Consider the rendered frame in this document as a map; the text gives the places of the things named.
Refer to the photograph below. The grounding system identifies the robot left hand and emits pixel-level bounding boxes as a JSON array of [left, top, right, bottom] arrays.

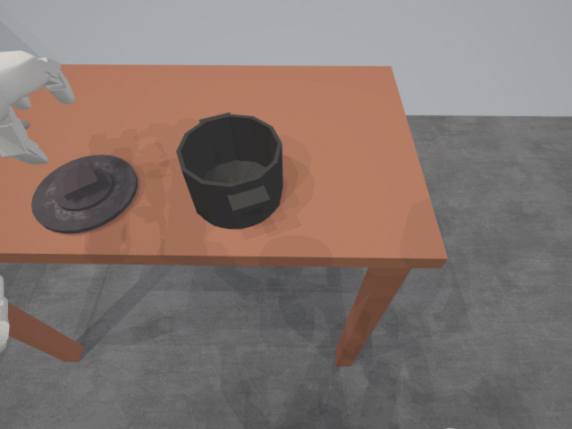
[[0, 51, 75, 164]]

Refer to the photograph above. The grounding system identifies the pot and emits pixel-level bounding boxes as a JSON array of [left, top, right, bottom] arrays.
[[176, 113, 283, 229]]

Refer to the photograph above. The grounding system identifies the table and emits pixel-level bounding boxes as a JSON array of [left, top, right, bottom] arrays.
[[0, 64, 448, 366]]

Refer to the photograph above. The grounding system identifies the lid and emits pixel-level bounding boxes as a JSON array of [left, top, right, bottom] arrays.
[[31, 155, 138, 234]]

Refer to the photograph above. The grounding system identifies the knob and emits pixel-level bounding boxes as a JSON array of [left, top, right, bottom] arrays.
[[55, 161, 102, 200]]

